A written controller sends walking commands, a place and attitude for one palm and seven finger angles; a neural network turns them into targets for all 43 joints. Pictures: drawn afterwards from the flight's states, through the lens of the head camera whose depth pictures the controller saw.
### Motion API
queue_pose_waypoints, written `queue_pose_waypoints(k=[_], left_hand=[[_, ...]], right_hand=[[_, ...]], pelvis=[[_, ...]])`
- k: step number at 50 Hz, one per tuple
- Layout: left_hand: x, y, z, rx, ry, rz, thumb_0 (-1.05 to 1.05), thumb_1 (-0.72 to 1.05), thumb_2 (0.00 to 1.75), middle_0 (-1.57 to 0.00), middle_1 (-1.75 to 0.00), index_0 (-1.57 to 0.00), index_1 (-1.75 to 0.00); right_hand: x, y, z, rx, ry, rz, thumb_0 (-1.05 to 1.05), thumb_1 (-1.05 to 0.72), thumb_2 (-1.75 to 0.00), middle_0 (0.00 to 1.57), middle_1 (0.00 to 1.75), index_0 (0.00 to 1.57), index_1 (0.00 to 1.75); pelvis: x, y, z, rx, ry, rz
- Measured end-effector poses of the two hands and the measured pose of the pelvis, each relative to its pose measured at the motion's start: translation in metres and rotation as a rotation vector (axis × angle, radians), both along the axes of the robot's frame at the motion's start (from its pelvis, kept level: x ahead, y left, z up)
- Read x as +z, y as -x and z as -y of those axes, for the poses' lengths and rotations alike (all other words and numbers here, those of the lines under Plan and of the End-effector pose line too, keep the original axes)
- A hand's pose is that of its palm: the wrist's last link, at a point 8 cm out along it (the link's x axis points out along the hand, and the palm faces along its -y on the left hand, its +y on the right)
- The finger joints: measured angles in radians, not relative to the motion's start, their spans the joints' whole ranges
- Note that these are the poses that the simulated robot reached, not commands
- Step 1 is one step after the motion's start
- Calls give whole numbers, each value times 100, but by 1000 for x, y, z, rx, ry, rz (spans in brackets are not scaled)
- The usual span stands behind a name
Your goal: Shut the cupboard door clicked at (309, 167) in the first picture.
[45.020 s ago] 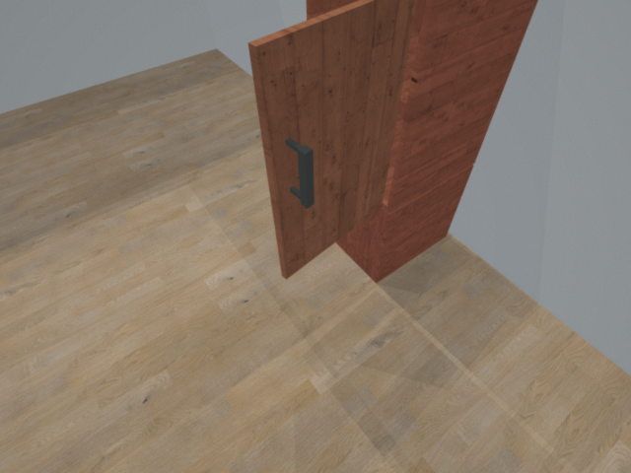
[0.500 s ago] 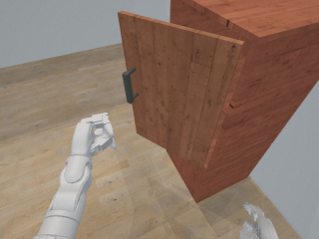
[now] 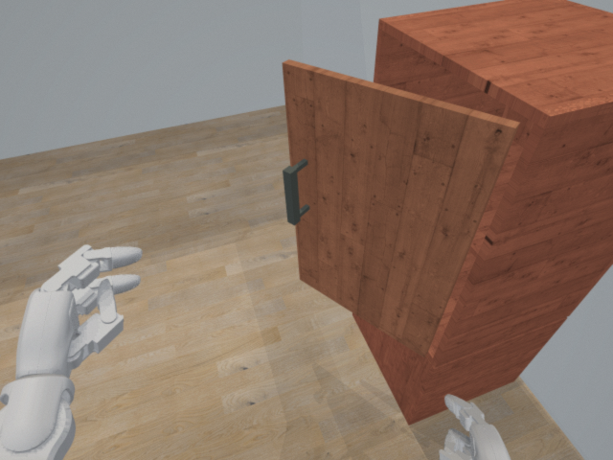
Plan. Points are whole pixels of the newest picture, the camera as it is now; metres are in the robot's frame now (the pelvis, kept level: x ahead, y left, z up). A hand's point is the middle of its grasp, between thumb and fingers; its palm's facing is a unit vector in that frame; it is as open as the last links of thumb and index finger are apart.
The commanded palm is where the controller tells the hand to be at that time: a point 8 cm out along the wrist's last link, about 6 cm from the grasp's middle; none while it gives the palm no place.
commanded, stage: draw the hand back to the body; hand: left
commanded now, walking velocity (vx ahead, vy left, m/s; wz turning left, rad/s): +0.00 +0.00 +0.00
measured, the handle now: (298, 192) +0.61 +0.10 +0.00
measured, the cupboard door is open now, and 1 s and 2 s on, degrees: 32 32 32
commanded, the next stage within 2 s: step back with the hand held close in 0.50 s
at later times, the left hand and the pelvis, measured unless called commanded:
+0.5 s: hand (76, 339) +0.18 +0.25 +0.16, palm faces +0.44 -0.81 -0.39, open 7.4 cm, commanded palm +0.13 +0.29 +0.17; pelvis -0.01 -0.01 +0.00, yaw +0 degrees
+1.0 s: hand (76, 344) +0.18 +0.25 +0.15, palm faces +0.37 -0.78 -0.51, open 7.4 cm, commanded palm +0.12 +0.29 +0.17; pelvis -0.03 -0.01 -0.01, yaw -1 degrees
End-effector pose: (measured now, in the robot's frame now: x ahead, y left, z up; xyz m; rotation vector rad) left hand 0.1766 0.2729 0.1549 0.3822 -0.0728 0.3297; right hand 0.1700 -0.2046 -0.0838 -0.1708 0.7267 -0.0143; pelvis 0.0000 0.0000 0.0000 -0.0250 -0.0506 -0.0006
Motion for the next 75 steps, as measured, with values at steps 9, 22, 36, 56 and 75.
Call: queue_pose_waypoints(k=[9,22,36,56,75], left_hand=[[28,38,-32,117,-128,46,2,89,90,-36,-47,-37,-47],[15,42,-13,100,-59,69,2,89,90,-22,-31,-23,-32],[25,38,-5,91,-129,82,1,89,90,-21,-30,-22,-31],[24,53,-20,6,-229,103,1,89,90,-21,-30,-22,-31],[15,96,-27,38,-226,252,1,89,90,-21,-30,-22,-31]], right_hand=[[2,3,13,-30,16,25,1,-91,-90,20,30,20,30],[10,4,23,-24,40,79,1,-91,-90,20,30,20,30],[0,15,41,-53,25,34,1,-90,-90,20,30,20,30],[2,55,52,-179,106,-24,1,-91,-90,20,30,20,30],[-8,115,46,-138,155,-33,1,-90,-90,20,30,20,30]], pelvis=[[0,2,-1,-4,1,6],[0,10,9,-2,-7,18],[-2,13,22,-1,-4,-21],[-13,45,5,-26,-21,-68],[-29,86,0,-22,-5,-40]])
